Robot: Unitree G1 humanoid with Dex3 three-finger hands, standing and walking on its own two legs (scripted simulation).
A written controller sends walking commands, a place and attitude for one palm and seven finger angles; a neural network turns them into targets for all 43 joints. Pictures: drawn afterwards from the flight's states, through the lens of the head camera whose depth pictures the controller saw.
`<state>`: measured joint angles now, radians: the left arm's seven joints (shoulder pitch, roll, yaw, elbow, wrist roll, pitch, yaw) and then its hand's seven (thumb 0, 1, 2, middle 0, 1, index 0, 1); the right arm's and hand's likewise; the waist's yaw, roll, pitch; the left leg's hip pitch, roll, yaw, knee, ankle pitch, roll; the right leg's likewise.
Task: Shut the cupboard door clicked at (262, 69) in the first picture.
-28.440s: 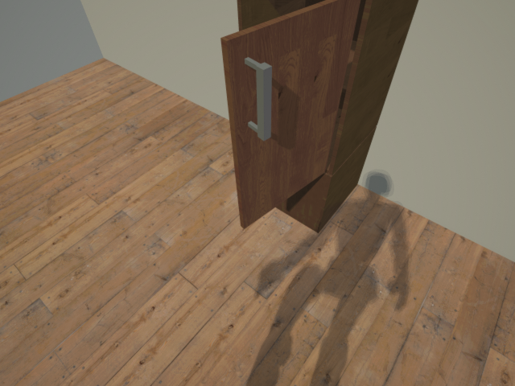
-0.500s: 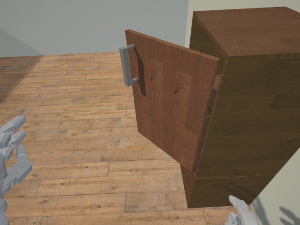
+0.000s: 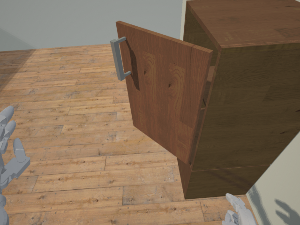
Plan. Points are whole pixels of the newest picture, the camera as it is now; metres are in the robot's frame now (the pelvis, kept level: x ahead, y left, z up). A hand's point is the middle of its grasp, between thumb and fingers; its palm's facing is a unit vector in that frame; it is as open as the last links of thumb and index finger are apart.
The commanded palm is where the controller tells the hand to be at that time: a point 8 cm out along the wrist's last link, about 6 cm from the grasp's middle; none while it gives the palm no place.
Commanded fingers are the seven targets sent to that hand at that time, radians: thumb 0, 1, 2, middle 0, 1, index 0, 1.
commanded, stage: step back with the hand held close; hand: left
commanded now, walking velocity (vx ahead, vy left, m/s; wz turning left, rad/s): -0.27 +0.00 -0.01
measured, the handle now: (122, 59) +0.68 +0.18 +0.12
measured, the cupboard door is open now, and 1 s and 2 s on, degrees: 44 44 44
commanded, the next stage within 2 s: stop stepping back and stand still in 1.34 s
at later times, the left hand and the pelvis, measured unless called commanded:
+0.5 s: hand (7, 176) +0.17 +0.30 +0.15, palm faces +0.43 -0.77 -0.47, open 7.4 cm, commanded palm +0.11 +0.32 +0.17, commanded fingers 0.00 0.90 0.90 -0.20 -0.30 -0.20 -0.30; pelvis -0.04 +0.03 -0.01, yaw -1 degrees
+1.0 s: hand out of the picture +0.09 +0.27 +0.14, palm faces +0.40 -0.81 -0.44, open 7.4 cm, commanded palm +0.01 +0.31 +0.17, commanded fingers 0.00 0.90 0.90 -0.20 -0.30 -0.20 -0.30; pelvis -0.13 +0.01 -0.02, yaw -1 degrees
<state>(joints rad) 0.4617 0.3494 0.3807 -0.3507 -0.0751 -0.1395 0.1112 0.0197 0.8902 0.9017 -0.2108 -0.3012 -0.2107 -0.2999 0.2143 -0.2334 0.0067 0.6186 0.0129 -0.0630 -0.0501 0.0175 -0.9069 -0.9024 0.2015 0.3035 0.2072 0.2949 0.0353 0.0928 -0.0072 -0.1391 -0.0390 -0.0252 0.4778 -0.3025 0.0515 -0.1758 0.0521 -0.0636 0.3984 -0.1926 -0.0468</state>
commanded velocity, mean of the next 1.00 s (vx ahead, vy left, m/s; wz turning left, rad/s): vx -0.31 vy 0.00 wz -0.01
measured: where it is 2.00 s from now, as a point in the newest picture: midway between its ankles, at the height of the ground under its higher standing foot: outside the picture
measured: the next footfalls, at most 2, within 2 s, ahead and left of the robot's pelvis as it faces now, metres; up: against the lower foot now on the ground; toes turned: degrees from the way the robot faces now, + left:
right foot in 0.84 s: -0.04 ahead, -0.11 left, +0.00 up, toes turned +4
right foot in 1.46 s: -0.32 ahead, -0.13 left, +0.00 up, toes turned +4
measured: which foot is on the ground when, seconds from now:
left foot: down 0.00-1.00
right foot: down 0.00-0.76, up 0.78-0.82, down 0.84-1.00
